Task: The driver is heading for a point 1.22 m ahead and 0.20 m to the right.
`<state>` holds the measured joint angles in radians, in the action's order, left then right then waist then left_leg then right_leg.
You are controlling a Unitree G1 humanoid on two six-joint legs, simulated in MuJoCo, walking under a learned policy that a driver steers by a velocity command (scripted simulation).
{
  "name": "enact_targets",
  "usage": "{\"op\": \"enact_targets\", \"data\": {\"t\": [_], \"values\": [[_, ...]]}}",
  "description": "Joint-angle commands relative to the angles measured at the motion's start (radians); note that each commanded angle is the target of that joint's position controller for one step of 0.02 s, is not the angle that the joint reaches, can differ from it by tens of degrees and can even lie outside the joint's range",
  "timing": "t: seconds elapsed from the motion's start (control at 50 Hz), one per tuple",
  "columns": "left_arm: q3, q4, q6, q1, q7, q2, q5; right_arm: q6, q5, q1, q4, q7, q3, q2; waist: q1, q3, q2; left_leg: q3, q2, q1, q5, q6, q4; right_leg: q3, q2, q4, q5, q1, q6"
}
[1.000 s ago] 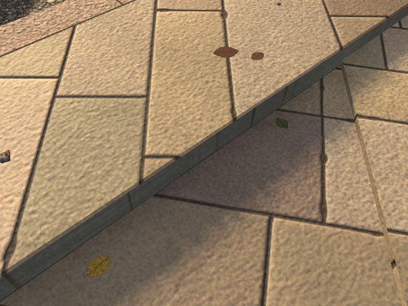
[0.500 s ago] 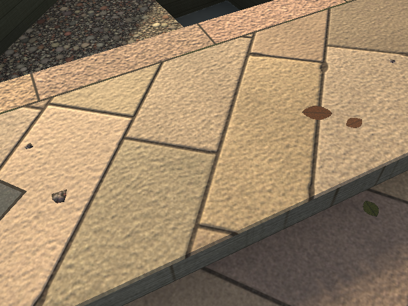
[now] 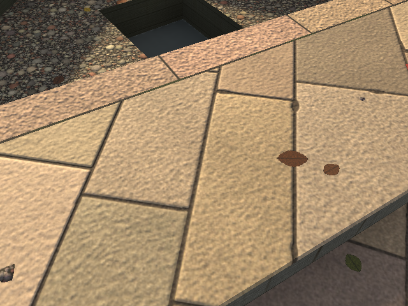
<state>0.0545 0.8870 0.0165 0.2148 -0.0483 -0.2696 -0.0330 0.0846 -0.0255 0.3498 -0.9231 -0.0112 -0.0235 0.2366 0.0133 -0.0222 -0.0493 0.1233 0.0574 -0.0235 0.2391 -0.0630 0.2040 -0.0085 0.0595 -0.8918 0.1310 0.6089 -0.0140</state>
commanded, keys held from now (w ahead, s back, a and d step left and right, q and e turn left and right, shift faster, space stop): w+e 0.48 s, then w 0.52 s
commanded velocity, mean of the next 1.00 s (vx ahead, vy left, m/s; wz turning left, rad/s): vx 0.50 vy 0.00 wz -0.36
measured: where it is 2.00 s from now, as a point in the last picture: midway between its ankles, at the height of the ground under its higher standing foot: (253, 136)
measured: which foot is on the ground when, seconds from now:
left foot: down 0.00-0.20, up 0.22-0.74, down 0.76-1.00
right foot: up 0.00-0.16, down 0.18-0.78, up 0.80-1.00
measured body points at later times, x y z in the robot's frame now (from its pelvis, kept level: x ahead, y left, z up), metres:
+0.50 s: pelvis +0.24 -0.06 -0.01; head +0.26 -0.08 +0.44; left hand +0.33 +0.20 -0.13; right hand +0.33 -0.34 -0.12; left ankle +0.27 +0.06 -0.51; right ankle +0.20 -0.10 -0.75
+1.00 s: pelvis +0.55 -0.08 +0.10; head +0.56 -0.08 +0.55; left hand +0.78 +0.08 -0.01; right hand +0.48 -0.31 -0.03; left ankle +0.57 -0.02 -0.61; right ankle +0.53 -0.24 -0.49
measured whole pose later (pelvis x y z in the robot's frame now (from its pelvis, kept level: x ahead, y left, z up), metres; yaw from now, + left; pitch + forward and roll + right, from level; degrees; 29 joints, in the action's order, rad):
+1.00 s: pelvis +0.55 -0.08 +0.10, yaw -23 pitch +2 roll +1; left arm 0.02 0.73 0.06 0.19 -0.01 -0.23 0.02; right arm 0.10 0.00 0.38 -0.93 0.02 -0.02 0.19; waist 0.00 0.03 -0.05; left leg 0.13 0.06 0.33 0.37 -0.10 0.67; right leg -0.12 0.00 -1.43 0.17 0.80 -0.12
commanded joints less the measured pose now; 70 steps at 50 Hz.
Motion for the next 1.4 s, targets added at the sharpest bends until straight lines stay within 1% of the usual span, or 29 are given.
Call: {"op": "enact_targets", "data": {"t": [0.02,0.16,0.18,0.2,0.22,0.26,0.3,0.38,0.48,0.52,0.62,0.68,0.72,0.76,0.78,0.8,0.82,0.86,0.88,0.9,1.02,1.1,1.18,1.28,1.3,1.32,1.34,1.36,1.4], "values": [[-0.011,-0.1,0.013,-0.133,-0.011,-0.012,0.001,0.018,0.001,-0.005,0.029,-0.007,-0.023,0.121,0.013,-0.076,0.127,-0.034,-0.259,0.062,-0.47,-0.081,-0.066,0.045,-0.001,0.15,-0.09,0.001,-0.006],[0.009,-0.086,0.019,0.04,0.006,-0.07,-0.01,-0.011,0.001,-0.012,0.007,-0.023,-0.038,0.187,-0.086,0.086,0.134,0.062,-0.29,-0.037,-1.041,-0.033,0.431,0.147,-0.145,0.33,0.063,-0.317,-0.156],[0.03,-0.047,0.027,0.181,0.014,-0.113,-0.021,-0.016,0.003,-0.013,0.018,-0.022,-0.034,0.186,-0.15,0.165,0.083,0.076,-0.259,0.098,-0.817,-0.007,0.674,0.072,-0.115,0.409,0.031,-0.531,-0.197],[0.066,-0.05,0.021,0.228,0.033,-0.247,-0.023,-0.008,0.008,0.061,0.07,-0.007,-0.009,0.083,-0.106,0.278,-0.168,0.093,-0.129,0.463,-0.076,0.046,1.055,-0.35,0.188,0.4,-0.108,-0.858,-0.314],[0.077,-0.058,0.007,0.232,0.033,-0.278,0.016,-0.006,0.001,0.022,0.085,-0.003,-0.022,0.129,-0.123,0.368,-0.139,-0.084,0.004,0.67,0.295,0.058,1.273,-0.709,0.291,0.545,-0.118,-0.946,-0.416],[0.058,-0.066,-0.007,0.109,0.04,-0.2,0.025,0.009,-0.002,-0.101,0.122,0.009,-0.017,0.127,-0.084,0.099,0.018,-0.145,-0.112,0.761,0.115,0.042,1.244,-0.476,0.219,0.616,0.041,-0.681,-0.336],[0.035,-0.075,0.001,0.035,0.042,-0.132,0.029,-0.01,-0.018,-0.081,0.122,0.01,-0.014,0.113,-0.007,0.003,0.046,-0.147,-0.156,0.667,0.076,0.057,1.149,-0.337,0.118,0.66,-0.091,-0.466,-0.27],[0.036,-0.069,0.036,0.084,0.038,-0.151,0.027,-0.058,-0.025,-0.074,0.145,0.006,-0.008,0.075,0.008,0.05,-0.007,-0.104,-0.137,0.691,0.098,0.097,1.251,-0.271,0.06,0.651,-0.26,-0.413,-0.295],[0.018,-0.014,0.041,0.331,0.064,-0.108,0.017,-0.063,-0.058,-0.389,0.318,-0.012,0.022,-0.009,-0.118,0.021,-0.018,-0.122,-0.125,1.407,0.32,0.073,1.9,-0.525,0.104,0.527,-0.071,-0.725,-0.346],[0.011,0.029,0.062,0.446,0.084,-0.114,0.001,-0.047,-0.04,-0.477,0.381,-0.006,0.038,-0.013,-0.131,0.018,0.021,-0.143,-0.114,1.619,0.389,0.032,1.939,-0.543,0.165,0.527,-0.08,-0.872,-0.333],[-0.008,0.054,0.062,0.325,0.102,-0.103,0.031,-0.065,-0.034,-0.593,0.518,-0.006,0.081,-0.04,-0.028,-0.075,0.051,-0.107,-0.124,1.361,0.31,0.01,1.507,-0.407,0.116,0.792,0.003,-0.507,-0.234],[-0.005,0.012,0.053,0.243,0.087,-0.116,0.054,-0.089,-0.023,-0.471,0.476,0.009,0.08,-0.043,-0.005,0.009,0.04,0.006,-0.107,0.798,0.11,-0.026,1.118,-0.191,0.08,0.877,-0.585,-0.388,-0.209],[0.014,0.008,0.053,0.271,0.072,-0.171,0.05,-0.093,-0.011,-0.256,0.392,0.01,0.055,-0.031,0.065,0.186,-0.074,0.065,0.012,0.479,0.205,-0.052,1.067,-0.122,0.097,0.61,-1.376,-0.476,-0.183],[0.034,0.014,0.07,0.26,0.059,-0.184,0.039,-0.063,-0.006,0.015,0.308,0.001,0.0,0.072,0.193,0.291,-0.063,-0.116,-0.004,0.249,0.29,-0.119,0.819,-0.116,0.098,0.12,-1.47,-0.511,-0.142],[0.024,-0.037,0.081,0.249,0.04,-0.098,0.063,-0.048,-0.033,0.113,0.262,-0.003,-0.037,0.185,0.186,0.352,0.208,-0.622,-0.263,0.093,0.375,-0.244,0.536,-0.088,-0.067,-0.311,-0.65,-0.263,-0.078],[0.031,-0.07,0.079,0.249,0.013,-0.08,0.005,-0.079,-0.003,0.066,0.23,-0.008,-0.049,0.215,0.12,0.362,0.355,-1.141,-0.35,0.113,0.316,-0.289,0.17,-0.15,-0.237,-0.571,0.103,-0.073,-0.053],[0.023,-0.098,0.075,0.257,0.006,-0.042,-0.023,-0.075,0.019,-0.098,0.238,-0.005,-0.044,0.171,0.012,0.189,0.217,-1.11,-0.38,0.239,0.486,-0.278,0.16,-0.212,-0.184,-0.689,0.137,0.056,-0.069],[0.007,-0.142,0.049,0.149,0.021,0.008,-0.014,-0.057,0.002,-0.16,0.184,0.003,-0.02,0.041,-0.028,-0.044,0.036,-0.835,-0.335,0.506,0.613,-0.211,0.189,-0.12,-0.108,-0.726,0.16,0.141,-0.097],[-0.006,-0.166,0.046,0.082,0.03,-0.005,0.072,0.004,0.009,-0.158,0.193,0.026,0.02,-0.054,-0.032,-0.05,0.043,-0.705,-0.323,0.565,0.434,-0.174,0.123,-0.128,-0.068,-0.736,0.146,0.133,-0.117],[-0.009,-0.168,0.039,0.111,0.041,-0.006,0.08,0.034,0.011,-0.166,0.151,0.038,0.017,-0.069,-0.076,-0.03,0.076,-0.59,-0.286,0.568,0.313,-0.148,0.127,-0.15,-0.042,-0.687,0.103,0.116,-0.13],[-0.04,-0.222,0.048,-0.039,0.035,-0.013,0.042,0.045,0.042,-0.022,0.06,0.023,0.0,0.013,-0.051,-0.021,0.049,-0.192,-0.154,0.379,-0.115,-0.129,-0.001,-0.038,-0.028,-0.281,-0.075,0.217,-0.073],[-0.058,-0.288,0.071,-0.245,0.02,0.058,0.043,0.041,0.046,0.113,0.047,-0.007,-0.002,0.055,0.047,0.037,0.065,-0.2,-0.15,0.196,-0.374,-0.108,-0.072,0.054,-0.051,0.146,-0.208,0.054,0.002],[-0.045,-0.321,0.095,-0.347,0.0,0.023,0.049,0.013,0.053,0.177,0.047,-0.028,-0.021,0.111,0.068,0.009,0.12,-0.266,-0.216,-0.082,-0.521,-0.101,-0.01,0.023,-0.076,0.373,-0.203,0.111,0.016],[0.011,-0.274,0.109,-0.13,0.01,-0.106,0.047,-0.022,0.041,0.088,0.071,-0.02,-0.041,0.143,-0.088,0.124,0.205,-0.278,-0.213,-0.06,-0.9,-0.079,0.312,0.02,-0.102,0.5,-0.157,-0.307,-0.067],[0.028,-0.237,0.107,0.059,0.026,-0.153,0.032,-0.015,0.03,0.035,0.106,-0.011,-0.039,0.139,-0.174,0.25,0.194,-0.278,-0.187,0.154,-0.759,-0.062,0.523,-0.069,0.009,0.418,-0.183,-0.642,-0.13],[0.05,-0.231,0.1,0.192,0.044,-0.239,-0.004,0.002,0.017,0.11,0.144,0.0,-0.011,0.032,-0.155,0.426,-0.043,-0.218,-0.037,0.553,-0.235,-0.004,0.89,-0.422,0.293,0.368,-0.225,-1.081,-0.263],[0.029,-0.237,0.094,0.16,0.043,-0.157,0.003,0.015,0.035,0.188,0.135,0.008,0.002,0.032,-0.125,0.548,-0.196,-0.276,-0.003,0.727,0.316,0.016,1.118,-0.727,0.405,0.481,-0.093,-1.159,-0.364],[0.015,-0.244,0.084,0.097,0.053,-0.075,0.018,0.015,0.063,0.096,0.143,0.008,-0.034,0.141,-0.131,0.369,-0.103,-0.286,-0.07,0.797,0.26,0.021,1.19,-0.607,0.359,0.537,0.018,-0.995,-0.318],[0.001,-0.219,0.082,0.009,0.049,-0.036,0.026,0.005,0.066,-0.041,0.184,0.002,-0.042,0.135,-0.076,0.124,0.035,-0.226,-0.137,0.786,0.116,0.033,1.148,-0.354,0.264,0.636,0.035,-0.671,-0.24]]}}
